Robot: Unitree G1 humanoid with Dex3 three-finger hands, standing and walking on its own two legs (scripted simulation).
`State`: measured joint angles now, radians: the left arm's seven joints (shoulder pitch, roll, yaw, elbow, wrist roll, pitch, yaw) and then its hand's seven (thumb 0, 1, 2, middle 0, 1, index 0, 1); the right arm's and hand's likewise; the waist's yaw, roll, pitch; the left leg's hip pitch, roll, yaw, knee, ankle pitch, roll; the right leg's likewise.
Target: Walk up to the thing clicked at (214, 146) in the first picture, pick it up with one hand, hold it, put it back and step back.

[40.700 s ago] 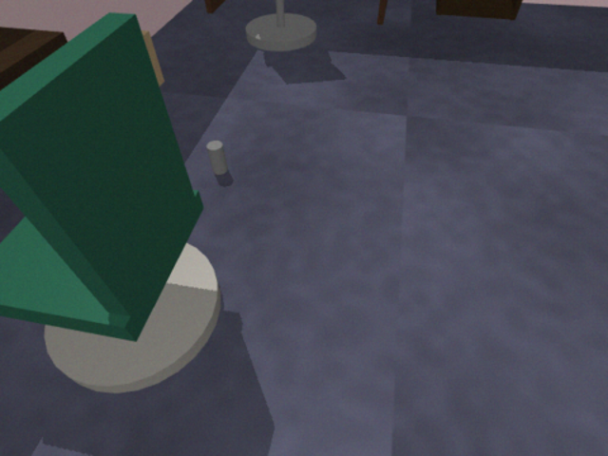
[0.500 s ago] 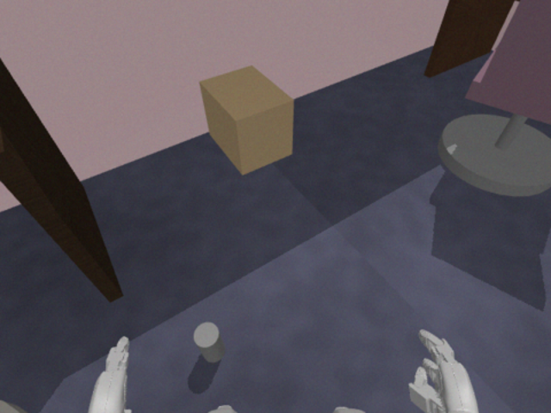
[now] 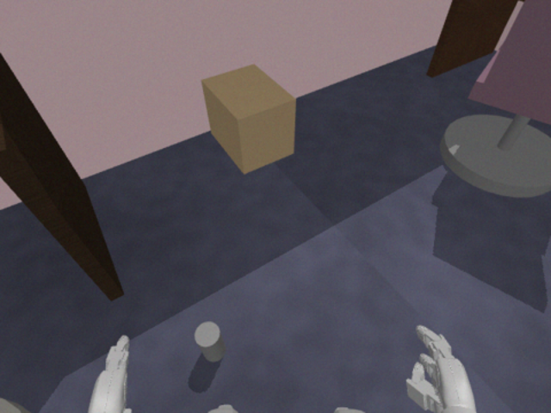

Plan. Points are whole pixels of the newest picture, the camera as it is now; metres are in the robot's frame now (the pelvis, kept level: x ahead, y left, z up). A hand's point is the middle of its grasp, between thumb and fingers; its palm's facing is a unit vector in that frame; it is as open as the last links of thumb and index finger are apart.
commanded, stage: home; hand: left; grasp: from the side
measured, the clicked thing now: (211, 342) +0.44 +0.22 -0.64
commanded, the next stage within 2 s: stand in 0.34 s
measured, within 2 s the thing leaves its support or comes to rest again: neither
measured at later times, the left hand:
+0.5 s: hand (153, 395) +0.17 +0.19 -0.05, palm faces +0.11 -0.95 -0.29, open 17.5 cm
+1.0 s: hand out of the picture +0.13 +0.23 -0.10, palm faces -0.02 -0.94 -0.35, open 8.0 cm
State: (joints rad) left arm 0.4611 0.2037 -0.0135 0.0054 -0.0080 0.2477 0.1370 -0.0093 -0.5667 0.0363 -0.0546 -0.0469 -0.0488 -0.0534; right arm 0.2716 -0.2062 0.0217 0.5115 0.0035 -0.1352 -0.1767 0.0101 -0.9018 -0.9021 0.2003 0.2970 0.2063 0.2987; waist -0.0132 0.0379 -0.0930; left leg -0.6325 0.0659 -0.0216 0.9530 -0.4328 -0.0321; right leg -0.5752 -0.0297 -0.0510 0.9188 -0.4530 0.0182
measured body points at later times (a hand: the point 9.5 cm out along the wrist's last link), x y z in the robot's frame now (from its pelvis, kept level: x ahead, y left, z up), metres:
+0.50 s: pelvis +0.00 +0.00 +0.00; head +0.02 +0.00 +0.45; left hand +0.16 +0.23 -0.03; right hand +0.17 -0.24 -0.07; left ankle +0.03 +0.14 -0.69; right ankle +0.01 -0.13 -0.69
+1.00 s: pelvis +0.00 +0.01 +0.01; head +0.01 +0.01 +0.46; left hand +0.13 +0.28 -0.08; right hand +0.13 -0.27 -0.09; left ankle +0.03 +0.14 -0.69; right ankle +0.01 -0.13 -0.69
